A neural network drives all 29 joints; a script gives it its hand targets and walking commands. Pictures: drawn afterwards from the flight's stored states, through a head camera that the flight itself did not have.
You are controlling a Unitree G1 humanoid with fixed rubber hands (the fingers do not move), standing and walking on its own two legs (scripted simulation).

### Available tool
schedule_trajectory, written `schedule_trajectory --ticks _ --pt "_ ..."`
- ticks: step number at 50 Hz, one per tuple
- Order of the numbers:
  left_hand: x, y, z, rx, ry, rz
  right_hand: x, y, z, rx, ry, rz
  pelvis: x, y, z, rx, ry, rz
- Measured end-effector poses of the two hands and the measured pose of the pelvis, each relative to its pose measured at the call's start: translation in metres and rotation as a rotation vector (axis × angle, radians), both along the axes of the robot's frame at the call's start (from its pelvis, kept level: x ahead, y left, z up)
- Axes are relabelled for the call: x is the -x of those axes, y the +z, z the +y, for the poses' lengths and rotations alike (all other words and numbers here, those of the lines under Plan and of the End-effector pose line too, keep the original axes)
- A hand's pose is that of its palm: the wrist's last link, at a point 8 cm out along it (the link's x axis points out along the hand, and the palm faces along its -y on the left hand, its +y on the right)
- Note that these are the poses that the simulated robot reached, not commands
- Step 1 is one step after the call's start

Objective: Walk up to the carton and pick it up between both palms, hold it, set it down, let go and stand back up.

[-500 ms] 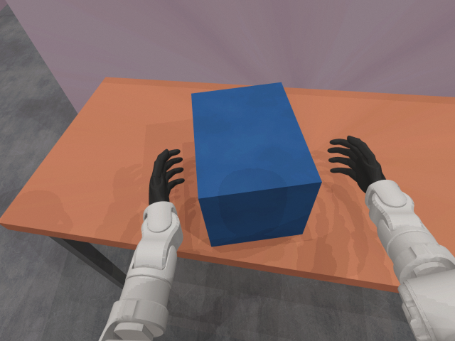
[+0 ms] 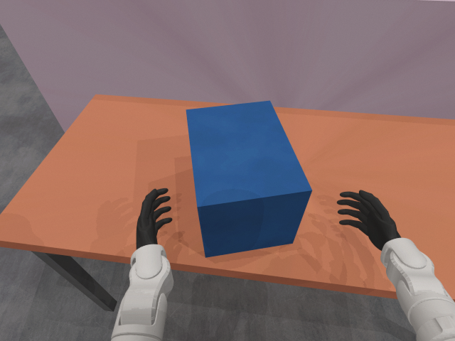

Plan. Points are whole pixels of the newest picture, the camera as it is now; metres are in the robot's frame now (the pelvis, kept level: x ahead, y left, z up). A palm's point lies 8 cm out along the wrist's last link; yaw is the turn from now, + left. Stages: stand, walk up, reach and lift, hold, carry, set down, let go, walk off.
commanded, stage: set down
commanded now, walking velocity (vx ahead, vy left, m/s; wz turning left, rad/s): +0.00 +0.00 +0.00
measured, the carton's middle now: (239, 176) +0.46 +0.03 +0.01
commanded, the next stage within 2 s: none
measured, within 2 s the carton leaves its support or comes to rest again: neither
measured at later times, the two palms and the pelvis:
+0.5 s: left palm (148, 260) +0.23 +0.16 +0.06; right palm (406, 267) +0.27 -0.25 +0.02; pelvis +0.01 +0.00 +0.00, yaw -1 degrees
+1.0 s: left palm (147, 286) +0.20 +0.16 +0.04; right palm (423, 307) +0.20 -0.26 +0.02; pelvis +0.00 +0.00 +0.00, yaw -2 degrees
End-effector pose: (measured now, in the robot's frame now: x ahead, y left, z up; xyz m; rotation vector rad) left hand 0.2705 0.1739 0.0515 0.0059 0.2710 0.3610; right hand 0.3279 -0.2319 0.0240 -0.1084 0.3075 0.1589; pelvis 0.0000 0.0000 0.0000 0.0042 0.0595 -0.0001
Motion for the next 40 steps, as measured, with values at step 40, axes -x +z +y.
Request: schedule_trajectory --ticks 40 --pt "0.068 0.000 -0.014 0.029 0.031 0.042 0.100 0.001 -0.026 -0.008 -0.021 0.033 -0.005 0.002 -0.004 -0.003 -0.016 -0.093"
